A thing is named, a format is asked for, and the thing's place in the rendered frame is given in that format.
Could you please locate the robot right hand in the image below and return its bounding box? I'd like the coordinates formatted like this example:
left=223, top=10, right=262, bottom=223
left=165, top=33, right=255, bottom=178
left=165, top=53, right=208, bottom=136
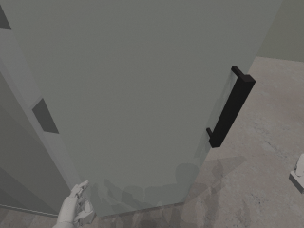
left=289, top=153, right=304, bottom=194

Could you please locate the robot left hand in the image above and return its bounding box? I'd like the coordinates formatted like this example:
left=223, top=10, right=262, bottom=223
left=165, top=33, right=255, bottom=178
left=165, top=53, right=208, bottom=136
left=56, top=180, right=93, bottom=228

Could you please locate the handle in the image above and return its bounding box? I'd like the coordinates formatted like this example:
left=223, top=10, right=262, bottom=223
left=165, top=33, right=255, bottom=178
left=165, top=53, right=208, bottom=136
left=206, top=66, right=256, bottom=148

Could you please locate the fridge door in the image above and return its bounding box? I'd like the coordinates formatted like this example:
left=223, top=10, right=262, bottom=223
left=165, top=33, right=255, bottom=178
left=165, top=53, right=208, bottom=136
left=0, top=0, right=283, bottom=218

